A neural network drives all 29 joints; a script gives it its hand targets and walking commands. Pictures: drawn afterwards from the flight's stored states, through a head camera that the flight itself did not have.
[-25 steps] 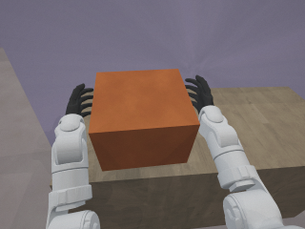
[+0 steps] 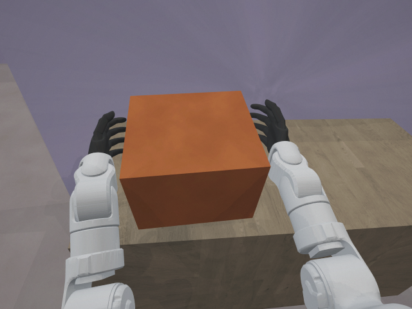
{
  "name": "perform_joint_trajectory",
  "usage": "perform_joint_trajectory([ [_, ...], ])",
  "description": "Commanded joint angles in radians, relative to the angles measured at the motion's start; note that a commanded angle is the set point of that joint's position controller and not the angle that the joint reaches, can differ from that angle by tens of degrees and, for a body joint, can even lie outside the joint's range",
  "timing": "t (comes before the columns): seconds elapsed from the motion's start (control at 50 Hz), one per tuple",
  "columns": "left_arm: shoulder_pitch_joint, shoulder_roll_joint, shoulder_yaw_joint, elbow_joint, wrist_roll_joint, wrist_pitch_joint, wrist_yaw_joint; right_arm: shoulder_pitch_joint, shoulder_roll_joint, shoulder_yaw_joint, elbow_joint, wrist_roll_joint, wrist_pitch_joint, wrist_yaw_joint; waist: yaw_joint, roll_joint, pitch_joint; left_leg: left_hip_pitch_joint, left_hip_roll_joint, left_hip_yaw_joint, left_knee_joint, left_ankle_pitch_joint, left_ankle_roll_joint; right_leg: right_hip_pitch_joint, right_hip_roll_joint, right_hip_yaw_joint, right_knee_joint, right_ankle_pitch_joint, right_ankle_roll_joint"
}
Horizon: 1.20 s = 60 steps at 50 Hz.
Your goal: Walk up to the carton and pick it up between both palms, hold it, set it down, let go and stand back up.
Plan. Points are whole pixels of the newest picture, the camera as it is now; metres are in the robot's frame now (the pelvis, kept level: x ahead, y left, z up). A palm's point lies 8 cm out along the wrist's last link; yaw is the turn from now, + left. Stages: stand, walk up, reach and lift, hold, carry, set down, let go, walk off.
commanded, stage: hold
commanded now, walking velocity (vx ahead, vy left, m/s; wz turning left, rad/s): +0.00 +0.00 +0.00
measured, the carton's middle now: (191, 157) +0.38 +0.01 +0.13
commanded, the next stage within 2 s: none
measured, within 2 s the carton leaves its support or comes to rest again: neither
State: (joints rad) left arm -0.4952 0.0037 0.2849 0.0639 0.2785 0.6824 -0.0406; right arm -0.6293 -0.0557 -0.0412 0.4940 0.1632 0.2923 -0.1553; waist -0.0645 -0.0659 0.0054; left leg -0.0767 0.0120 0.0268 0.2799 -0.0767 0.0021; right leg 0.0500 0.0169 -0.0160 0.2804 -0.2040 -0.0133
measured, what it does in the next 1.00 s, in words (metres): stands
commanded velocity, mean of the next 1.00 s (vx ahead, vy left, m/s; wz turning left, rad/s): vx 0.00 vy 0.00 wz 0.00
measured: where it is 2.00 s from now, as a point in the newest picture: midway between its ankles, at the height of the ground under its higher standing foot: outside the picture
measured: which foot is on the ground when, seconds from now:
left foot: down 0.00-1.00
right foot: down 0.00-1.00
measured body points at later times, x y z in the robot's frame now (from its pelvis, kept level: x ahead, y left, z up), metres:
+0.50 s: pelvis +0.00 +0.00 +0.00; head -0.05 +0.03 +0.45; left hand +0.36 +0.18 +0.17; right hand +0.37 -0.15 +0.19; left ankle +0.06 +0.12 -0.75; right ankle -0.02 -0.11 -0.75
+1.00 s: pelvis +0.00 +0.00 +0.00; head -0.05 +0.03 +0.45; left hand +0.36 +0.18 +0.17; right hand +0.37 -0.15 +0.19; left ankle +0.06 +0.12 -0.75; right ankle -0.02 -0.11 -0.75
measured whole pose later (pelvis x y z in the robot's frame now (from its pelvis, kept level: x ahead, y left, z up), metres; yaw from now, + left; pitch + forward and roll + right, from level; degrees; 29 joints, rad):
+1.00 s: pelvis +0.00 +0.00 +0.00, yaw +0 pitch -8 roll +0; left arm -0.46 0.01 0.28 0.02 0.28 0.69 -0.05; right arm -0.61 -0.05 -0.02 0.47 0.19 0.29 -0.17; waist -0.08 -0.08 0.01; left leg -0.07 0.01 0.02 0.29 -0.09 0.00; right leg 0.06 0.02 -0.02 0.28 -0.21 -0.01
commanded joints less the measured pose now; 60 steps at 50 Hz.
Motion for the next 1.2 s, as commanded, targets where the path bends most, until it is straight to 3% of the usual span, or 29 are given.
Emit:
perform_joint_trajectory([
  [0.0, -0.673, -0.442, -0.460, -0.104, -0.133, -0.052, -0.130, -0.718, 0.475, 0.348, -0.250, 0.058, -0.067, 0.116, 0.000, 0.076, -0.343, 0.337, -0.016, 0.016, 0.008, 0.086, 0.022, -0.203, -0.001, -0.047, -0.087, 0.121, 0.055],
  [0.04, -0.699, -0.446, -0.455, -0.106, -0.139, -0.056, -0.143, -0.729, 0.490, 0.342, -0.255, 0.054, -0.070, 0.114, -0.004, 0.063, -0.348, 0.326, -0.018, 0.019, 0.003, 0.089, 0.029, -0.189, -0.001, -0.045, -0.085, 0.146, 0.056],
  [0.08, -0.691, -0.469, -0.495, -0.172, -0.164, -0.065, -0.143, -0.726, 0.503, 0.373, -0.311, 0.078, -0.081, 0.105, -0.018, 0.076, -0.441, 0.374, -0.022, 0.009, 0.044, 0.207, 0.009, -0.146, 0.006, -0.045, -0.061, 0.268, 0.059],
  [0.12, -0.666, -0.451, -0.496, -0.182, -0.158, -0.065, -0.140, -0.737, 0.495, 0.417, -0.358, 0.108, -0.078, 0.090, -0.009, 0.071, -0.435, 0.405, -0.026, 0.003, 0.066, 0.283, 0.003, -0.139, 0.014, -0.049, -0.061, 0.332, 0.069],
  [0.14, -0.669, -0.446, -0.489, -0.187, -0.153, -0.066, -0.140, -0.709, 0.489, 0.407, -0.316, 0.104, -0.067, 0.085, -0.022, 0.078, -0.417, 0.401, -0.028, 0.002, 0.063, 0.266, -0.002, -0.149, 0.013, -0.047, -0.063, 0.323, 0.068],
  [0.24, -0.683, -0.453, -0.509, -0.195, -0.162, -0.067, -0.146, -0.692, 0.481, 0.399, -0.334, 0.098, -0.056, 0.087, -0.031, 0.104, -0.384, 0.371, -0.019, -0.007, 0.046, 0.217, -0.005, -0.175, 0.016, -0.054, -0.068, 0.246, 0.052],
  [0.32, -0.675, -0.456, -0.517, -0.187, -0.165, -0.069, -0.132, -0.699, 0.481, 0.386, -0.326, 0.090, -0.061, 0.109, -0.019, 0.108, -0.374, 0.369, -0.012, -0.003, 0.027, 0.165, -0.008, -0.205, 0.021, -0.068, -0.078, 0.151, 0.040],
  [0.36, -0.681, -0.448, -0.511, -0.172, -0.165, -0.067, -0.130, -0.721, 0.486, 0.391, -0.334, 0.087, -0.064, 0.113, -0.001, 0.101, -0.381, 0.366, -0.014, 0.001, 0.033, 0.158, 0.005, -0.210, 0.010, -0.055, -0.075, 0.167, 0.043],
  [0.4, -0.687, -0.466, -0.519, -0.207, -0.166, -0.068, -0.123, -0.721, 0.487, 0.382, -0.333, 0.086, -0.066, 0.113, -0.006, 0.097, -0.407, 0.378, -0.013, 0.001, 0.032, 0.184, 0.000, -0.203, 0.017, -0.054, -0.072, 0.183, 0.043],
  [0.46, -0.707, -0.461, -0.503, -0.153, -0.153, -0.053, -0.132, -0.724, 0.481, 0.361, -0.292, 0.082, -0.058, 0.114, -0.013, 0.109, -0.339, 0.357, -0.013, 0.004, 0.023, 0.145, -0.001, -0.216, 0.010, -0.057, -0.081, 0.149, 0.040],
  [0.52, -0.706, -0.455, -0.452, -0.109, -0.138, -0.053, -0.142, -0.745, 0.496, 0.345, -0.250, 0.057, -0.058, 0.117, -0.001, 0.060, -0.323, 0.317, -0.012, 0.015, -0.005, 0.052, 0.021, -0.203, 0.009, -0.052, -0.095, 0.088, 0.049],
  [0.56, -0.709, -0.455, -0.458, -0.104, -0.140, -0.054, -0.145, -0.744, 0.482, 0.335, -0.243, 0.042, -0.065, 0.120, -0.008, 0.077, -0.336, 0.334, -0.012, 0.018, -0.006, 0.068, 0.022, -0.204, 0.005, -0.051, -0.091, 0.098, 0.050],
  [0.6, -0.704, -0.448, -0.447, -0.089, -0.139, -0.059, -0.151, -0.763, 0.498, 0.343, -0.274, 0.047, -0.074, 0.116, 0.002, 0.039, -0.357, 0.333, -0.017, 0.019, 0.009, 0.091, 0.030, -0.189, 0.001, -0.048, -0.089, 0.139, 0.055],
  [0.64, -0.743, -0.470, -0.490, -0.158, -0.177, -0.083, -0.145, -0.806, 0.535, 0.402, -0.349, 0.080, -0.088, 0.106, -0.004, 0.048, -0.470, 0.366, -0.026, 0.011, 0.034, 0.188, 0.020, -0.142, 0.009, -0.049, -0.068, 0.259, 0.064],
  [0.66, -0.741, -0.463, -0.481, -0.154, -0.165, -0.087, -0.143, -0.757, 0.527, 0.387, -0.308, 0.072, -0.081, 0.101, -0.009, 0.056, -0.433, 0.358, -0.027, 0.011, 0.036, 0.191, 0.014, -0.154, 0.007, -0.042, -0.069, 0.281, 0.062],
  [0.74, -0.682, -0.428, -0.428, -0.085, -0.130, -0.064, -0.159, -0.720, 0.493, 0.363, -0.252, 0.057, -0.065, 0.094, 0.001, 0.046, -0.335, 0.321, -0.028, 0.015, 0.016, 0.115, 0.023, -0.173, -0.001, -0.042, -0.081, 0.201, 0.069],
  [0.86, -0.716, -0.458, -0.535, -0.247, -0.176, -0.073, -0.136, -0.706, 0.498, 0.404, -0.338, 0.110, -0.076, 0.091, -0.024, 0.136, -0.457, 0.418, -0.025, -0.005, 0.072, 0.282, -0.015, -0.159, 0.012, -0.053, -0.054, 0.303, 0.054],
  [0.92, -0.702, -0.450, -0.528, -0.214, -0.163, -0.068, -0.131, -0.678, 0.484, 0.381, -0.317, 0.089, -0.059, 0.092, -0.031, 0.133, -0.375, 0.386, -0.020, -0.002, 0.051, 0.204, -0.017, -0.212, 0.012, -0.056, -0.073, 0.200, 0.044],
  [0.96, -0.680, -0.462, -0.541, -0.232, -0.171, -0.064, -0.129, -0.656, 0.486, 0.378, -0.319, 0.091, -0.058, 0.100, -0.032, 0.137, -0.393, 0.388, -0.017, -0.002, 0.047, 0.198, -0.016, -0.209, 0.007, -0.055, -0.071, 0.197, 0.044],
  [1.02, -0.685, -0.437, -0.505, -0.198, -0.148, -0.054, -0.131, -0.683, 0.474, 0.374, -0.305, 0.078, -0.054, 0.107, -0.020, 0.116, -0.355, 0.356, -0.020, 0.000, 0.026, 0.151, -0.001, -0.193, 0.007, -0.051, -0.079, 0.169, 0.047],
  [1.08, -0.671, -0.463, -0.535, -0.214, -0.172, -0.058, -0.125, -0.714, 0.477, 0.399, -0.374, 0.094, -0.063, 0.102, -0.015, 0.097, -0.418, 0.390, -0.015, -0.009, 0.048, 0.216, 0.000, -0.192, 0.017, -0.051, -0.070, 0.226, 0.048],
  [1.1, -0.688, -0.455, -0.505, -0.157, -0.163, -0.051, -0.129, -0.737, 0.472, 0.376, -0.330, 0.080, -0.055, 0.102, -0.017, 0.086, -0.368, 0.367, -0.014, -0.004, 0.040, 0.189, 0.001, -0.208, 0.015, -0.050, -0.082, 0.189, 0.045],
  [1.14, -0.660, -0.460, -0.501, -0.186, -0.163, -0.050, -0.131, -0.704, 0.481, 0.376, -0.335, 0.084, -0.056, 0.106, -0.005, 0.069, -0.383, 0.376, -0.012, -0.001, 0.031, 0.173, 0.002, -0.203, 0.022, -0.058, -0.076, 0.158, 0.049],
  [1.18, -0.644, -0.457, -0.468, -0.133, -0.150, -0.040, -0.136, -0.720, 0.472, 0.362, -0.312, 0.075, -0.054, 0.108, 0.006, 0.049, -0.336, 0.344, -0.010, 0.004, 0.019, 0.132, 0.018, -0.219, 0.008, -0.052, -0.084, 0.129, 0.050],
])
